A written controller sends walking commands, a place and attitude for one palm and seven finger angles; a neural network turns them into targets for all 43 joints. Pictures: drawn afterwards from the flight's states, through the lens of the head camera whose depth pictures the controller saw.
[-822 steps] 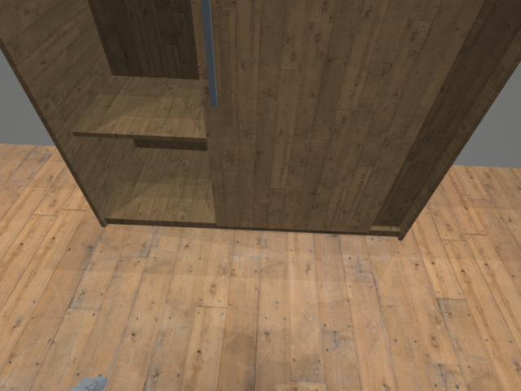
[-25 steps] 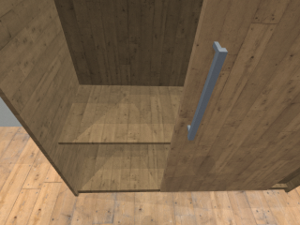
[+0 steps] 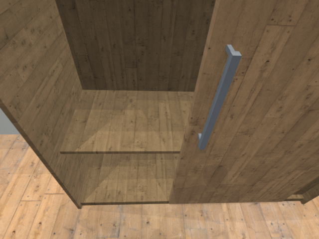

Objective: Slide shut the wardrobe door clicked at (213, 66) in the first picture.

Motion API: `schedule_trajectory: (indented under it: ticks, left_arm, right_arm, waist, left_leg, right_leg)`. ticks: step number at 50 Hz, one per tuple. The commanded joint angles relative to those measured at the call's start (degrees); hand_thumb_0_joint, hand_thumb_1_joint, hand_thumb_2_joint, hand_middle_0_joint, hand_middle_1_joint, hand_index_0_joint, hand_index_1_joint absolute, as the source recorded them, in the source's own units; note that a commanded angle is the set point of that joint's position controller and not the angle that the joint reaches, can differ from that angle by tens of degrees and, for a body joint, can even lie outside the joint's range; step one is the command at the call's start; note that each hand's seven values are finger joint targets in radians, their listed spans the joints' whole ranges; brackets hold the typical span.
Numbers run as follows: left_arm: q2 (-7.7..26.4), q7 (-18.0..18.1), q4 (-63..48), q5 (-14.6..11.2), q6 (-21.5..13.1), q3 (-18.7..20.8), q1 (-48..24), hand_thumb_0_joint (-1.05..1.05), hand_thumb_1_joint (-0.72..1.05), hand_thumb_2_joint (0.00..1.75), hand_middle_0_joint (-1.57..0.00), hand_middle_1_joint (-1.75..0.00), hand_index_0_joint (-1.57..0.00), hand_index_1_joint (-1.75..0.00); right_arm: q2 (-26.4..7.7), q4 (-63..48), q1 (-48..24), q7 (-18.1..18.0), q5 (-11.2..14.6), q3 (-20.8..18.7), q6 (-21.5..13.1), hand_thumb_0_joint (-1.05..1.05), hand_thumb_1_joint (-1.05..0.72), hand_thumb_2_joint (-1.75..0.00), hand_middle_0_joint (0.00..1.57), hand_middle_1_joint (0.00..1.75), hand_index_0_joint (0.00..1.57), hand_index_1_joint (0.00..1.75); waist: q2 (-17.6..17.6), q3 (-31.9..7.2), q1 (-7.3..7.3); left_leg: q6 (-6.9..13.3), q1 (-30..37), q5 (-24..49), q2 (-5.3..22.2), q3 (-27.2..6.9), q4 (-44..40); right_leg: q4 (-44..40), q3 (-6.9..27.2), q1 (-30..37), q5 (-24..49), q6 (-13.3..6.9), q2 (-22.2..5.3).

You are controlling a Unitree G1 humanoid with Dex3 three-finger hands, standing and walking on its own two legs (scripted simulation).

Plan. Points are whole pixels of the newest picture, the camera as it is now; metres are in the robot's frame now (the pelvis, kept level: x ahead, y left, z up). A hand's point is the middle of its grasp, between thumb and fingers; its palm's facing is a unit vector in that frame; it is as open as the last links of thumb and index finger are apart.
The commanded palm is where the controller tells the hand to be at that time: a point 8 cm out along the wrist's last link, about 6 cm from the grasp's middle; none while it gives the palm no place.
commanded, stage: look again from close up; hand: right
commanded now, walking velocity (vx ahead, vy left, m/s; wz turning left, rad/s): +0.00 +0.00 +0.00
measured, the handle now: (212, 106) +0.44 -0.12 +0.12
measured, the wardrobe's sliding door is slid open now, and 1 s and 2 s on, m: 0.53 0.53 0.53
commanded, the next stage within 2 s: raise the hand with hooked fingers in 0.80 s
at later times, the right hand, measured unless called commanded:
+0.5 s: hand out of the picture -0.05 -0.16 -0.17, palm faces +0.09 +0.98 -0.17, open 7.4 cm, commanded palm none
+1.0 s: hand out of the picture +0.01 -0.19 -0.14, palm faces +0.18 +0.95 -0.26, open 7.2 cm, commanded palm +0.10 -0.22 -0.06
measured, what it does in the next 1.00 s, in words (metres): stands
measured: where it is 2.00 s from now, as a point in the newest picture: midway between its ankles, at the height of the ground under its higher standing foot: outside the picture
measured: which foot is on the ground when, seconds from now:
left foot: down 0.00-1.00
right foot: down 0.00-1.00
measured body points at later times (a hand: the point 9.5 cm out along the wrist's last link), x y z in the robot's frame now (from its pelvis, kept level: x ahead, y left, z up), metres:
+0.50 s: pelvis +0.00 -0.01 +0.00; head +0.00 +0.00 +0.45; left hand -0.02 +0.18 -0.17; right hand -0.05 -0.21 -0.16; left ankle -0.02 +0.03 -0.74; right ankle +0.00 -0.13 -0.74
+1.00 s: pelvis -0.01 -0.01 -0.01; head +0.00 +0.01 +0.44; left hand +0.00 +0.21 -0.16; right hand +0.00 -0.24 -0.12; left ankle -0.02 +0.03 -0.74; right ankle -0.01 -0.13 -0.74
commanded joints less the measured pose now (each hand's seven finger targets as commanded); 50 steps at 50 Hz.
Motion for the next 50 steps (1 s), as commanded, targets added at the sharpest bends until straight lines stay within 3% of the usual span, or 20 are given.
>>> schedule_trajectory:
  ticks: [1,4,10,15,22,28,35,38,42,44,45,46,47,48,49,50]
  left_arm:
    - [3.08,0.4,-0.53,0.26,-0.33,0.35,5.67,0.0,0.9,0.9,-0.2,-0.3,-0.2,-0.3]
    - [3.05,0.42,-0.52,0.2,-0.24,0.34,5.57,0.0,0.9,0.9,-0.2,-0.3,-0.2,-0.3]
    - [3.15,0.43,-0.67,0.31,-0.36,0.33,5.4,0.0,0.9,0.9,-0.2,-0.3,-0.2,-0.3]
    - [3.39,0.52,-0.68,0.24,-0.65,0.29,5.22,0.0,0.9,0.9,-0.2,-0.3,-0.2,-0.3]
    - [3.68,0.47,-0.73,0.3,-0.71,0.36,4.7,0.0,0.9,0.9,-0.2,-0.3,-0.2,-0.3]
    - [3.53,0.34,-0.77,0.23,-0.64,0.4,4.28,0.0,0.9,0.9,-0.2,-0.3,-0.2,-0.3]
    - [3.61,0.28,-0.86,0.29,-0.57,0.4,4.09,0.0,0.9,0.9,-0.2,-0.3,-0.2,-0.3]
    - [3.5,0.27,-0.83,0.25,-0.6,0.41,4.24,0.0,0.9,0.9,-0.2,-0.3,-0.2,-0.3]
    - [3.77,0.27,-0.85,0.32,-0.58,0.4,4.14,0.0,0.9,0.9,-0.2,-0.3,-0.2,-0.3]
    - [3.59,0.26,-0.79,0.26,-0.47,0.38,4.28,0.0,0.9,0.9,-0.2,-0.3,-0.2,-0.3]
    - [5.97,-0.65,-4.64,0.13,-1.43,1.1,-3.66,0.0,0.9,0.9,-0.2,-0.3,-0.2,-0.3]
    - [21.5,1.34,-25.68,-0.4,-10.0,3.65,-3.36,0.0,0.9,0.9,-0.2,-0.3,-0.2,-0.3]
    - [14.69,2.74,-22.71,-1.36,-13.67,2.29,-9.71,0.0,0.9,0.9,-0.2,-0.3,-0.2,-0.3]
    - [12.92,2.46,-23.87,-4.02,-15.28,3.2,-9.5,0.0,0.9,0.9,-0.2,-0.3,-0.2,-0.3]
    - [12.74,2.9,-22.76,-3.37,-15.72,2.83,-7.74,0.0,0.9,0.9,-0.2,-0.3,-0.2,-0.3]
    - [14.16,3.19,-26.51,-3.73,-17.63,3.03,-9.54,0.0,0.9,0.9,-0.2,-0.3,-0.2,-0.3]
  right_arm:
    - [-5.17,0.05,6.97,-0.43,-0.18,-0.76,-0.45,0.0,-0.9,-0.9,0.2,0.3,0.2,0.3]
    - [-5.23,0.02,7.15,-0.48,-0.23,-0.79,-0.39,0.0,-0.9,-0.9,0.2,0.3,0.2,0.3]
    - [-4.92,0.08,7.02,-0.37,-0.18,-0.69,-0.4,0.0,-0.9,-0.9,0.2,0.3,0.2,0.3]
    - [-5.01,0.2,6.77,-0.41,-0.22,-0.69,-0.49,0.0,-0.9,-0.9,0.2,0.3,0.2,0.3]
    - [-4.78,0.27,6.27,-0.29,-0.2,-0.54,-0.4,0.0,-0.9,-0.9,0.2,0.3,0.2,0.3]
    - [-4.96,0.35,6.68,-0.33,-0.33,-0.61,-0.49,0.0,-0.9,-0.9,0.2,0.3,0.2,0.3]
    - [-5.1,0.36,6.43,-0.31,-0.28,-0.65,-0.44,0.0,-0.9,-0.9,0.2,0.3,0.2,0.3]
    - [-5.21,0.34,6.81,-0.36,-0.36,-0.73,-0.56,0.0,-0.9,-0.9,0.2,0.3,0.2,0.3]
    - [-5.13,0.32,6.78,-0.33,-0.22,-0.69,-0.53,0.0,-0.9,-0.9,0.2,0.3,0.2,0.3]
    - [-5.38,0.26,6.78,-0.43,-0.32,-0.74,-0.51,0.0,-0.9,-0.9,0.2,0.3,0.2,0.3]
    - [-7.33,0.41,8.45,-2.4,-1.16,-0.8,-2.55,0.0,-0.9,-0.9,0.2,0.3,0.2,0.3]
    - [-16.89,-84.29,-34.13,0.33,11.08,1.93,-14.45,0.0,-0.88,-0.89,0.2,0.32,0.2,0.32]
    - [-16.49,-74.81,-20.56,-3.72,8.67,-1.93,-11.12,0.0,-0.85,-0.88,0.2,0.33,0.2,0.33]
    - [-10.39,-68.36,-5.28,-5.58,8.64,1.79,-4.08,0.0,-0.83,-0.87,0.21,0.34,0.21,0.34]
    - [-1.76,-62.83,-1.08,-4.65,10.4,5.03,-3.33,0.0,-0.81,-0.86,0.21,0.36,0.21,0.36]
    - [-1.82,-71.06,-4.91,-3.6,11.32,7.31,-5.78,0.0,-0.78,-0.85,0.21,0.37,0.21,0.37]
  waist:
    - [1.95,5.83,0.04]
    - [2.21,6.58,-0.02]
    - [0.95,6.46,0.09]
    - [1.21,5.1,0.04]
    - [0.09,5.79,0.08]
    - [1.97,5.78,-0.18]
    - [0.91,6.71,-0.05]
    - [2.78,5.7,-0.21]
    - [0.83,5.66,-0.05]
    - [1.39,6.43,-0.1]
    - [10.5,10.48,-2.1]
    - [-6.57,-16.84,7.72]
    - [-19.05,-19.1,2.99]
    - [-13.73,-7.81,3.37]
    - [-3.59,-3.82,3.55]
    - [0.62,-1.4,3.31]
  left_leg:
    - [-5.95,-1.14,8.32,11.92,-11.58,-6.88]
    - [-6.42,-1.1,8.0,12.04,-11.81,-7.16]
    - [-5.15,-2.2,7.52,11.65,-11.02,-6.29]
    - [-5.19,-0.48,11.76,11.75,-10.39,-4.99]
    - [-3.78,-2.12,8.83,11.31,-9.9,-4.44]
    - [-4.36,-1.44,8.95,11.55,-9.97,-5.02]
    - [-3.69,-2.91,5.75,11.61,-10.4,-5.26]
    - [-4.46,-1.31,8.53,11.76,-10.19,-5.36]
    - [-3.73,-2.47,7.32,11.76,-10.55,-5.14]
    - [-4.43,-1.97,7.62,11.91,-10.7,-5.56]
    - [-11.95,-3.16,49.7,14.14,-17.15,-5.48]
    - [-8.07,-1.66,26.03,11.31,-12.63,2.35]
    - [-3.79,-0.1,8.84,6.29,-9.49,2.75]
    - [-4.02,-5.62,3.0,5.88,-7.98,0.4]
    - [-4.76,-6.75,2.35,6.35,-5.53,0.91]
    - [-5.47,-10.36,-0.77,6.2,-7.02,0.77]
  right_leg:
    - [-2.33,2.7,-4.27,4.0,-1.97,-3.8]
    - [-1.99,2.53,-5.26,3.39,-1.9,-3.5]
    - [-2.56,3.36,-3.88,5.12,-2.05,-4.09]
    - [-2.54,3.67,-3.73,6.79,-2.22,-4.32]
    - [-3.31,4.56,-2.6,7.43,-2.42,-4.8]
    - [-3.01,3.98,-3.39,6.55,-2.56,-4.52]
    - [-3.44,4.36,-3.23,5.74,-2.44,-4.38]
    - [-2.89,3.71,-3.62,5.95,-2.5,-4.3]
    - [-3.18,4.17,-2.59,6.12,-2.33,-4.32]
    - [-2.74,3.69,-3.96,5.34,-2.24,-4.05]
    - [11.17,-0.63,-10.59,-2.2,-0.36,-2.72]
    - [2.8,-0.59,7.42,9.2,-4.17,-0.49]
    - [2.02,-0.4,6.09,10.39,-3.94,-0.31]
    - [0.94,2.45,-1.09,4.88,-3.19,-0.23]
    - [2.09,2.89,-3.48,3.86,-3.58,-0.83]
    - [3.97,3.88,-4.12,1.92,-4.58,-0.62]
